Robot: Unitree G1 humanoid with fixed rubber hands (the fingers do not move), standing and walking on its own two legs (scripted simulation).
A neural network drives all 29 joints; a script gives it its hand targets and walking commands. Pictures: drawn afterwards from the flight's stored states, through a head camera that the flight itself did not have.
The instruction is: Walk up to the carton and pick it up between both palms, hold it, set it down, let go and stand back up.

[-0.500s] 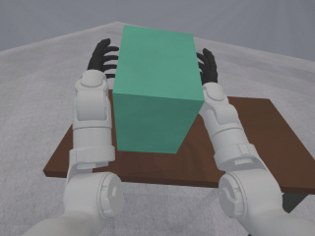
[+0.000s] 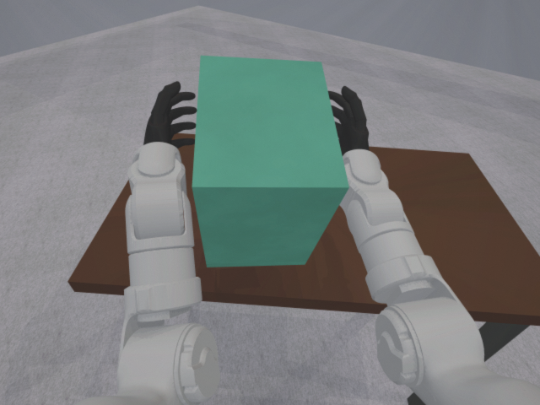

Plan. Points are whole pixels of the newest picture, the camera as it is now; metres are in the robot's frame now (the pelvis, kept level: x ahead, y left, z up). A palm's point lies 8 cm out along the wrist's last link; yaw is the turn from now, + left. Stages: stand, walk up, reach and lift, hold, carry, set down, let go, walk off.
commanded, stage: set down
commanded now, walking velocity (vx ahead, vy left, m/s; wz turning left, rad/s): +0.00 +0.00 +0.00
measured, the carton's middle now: (259, 173) +0.40 +0.03 +0.18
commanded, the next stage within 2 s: none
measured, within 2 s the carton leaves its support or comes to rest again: neither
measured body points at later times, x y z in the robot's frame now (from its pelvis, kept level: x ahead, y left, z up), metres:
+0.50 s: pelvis +0.01 +0.00 +0.00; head -0.01 +0.02 +0.45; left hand +0.41 +0.13 +0.21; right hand +0.43 -0.13 +0.20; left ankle +0.00 +0.14 -0.75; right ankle +0.02 -0.11 -0.75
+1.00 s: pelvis +0.02 -0.02 +0.00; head +0.01 +0.00 +0.45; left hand +0.42 +0.10 +0.18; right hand +0.44 -0.15 +0.17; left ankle +0.00 +0.14 -0.75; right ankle +0.02 -0.11 -0.75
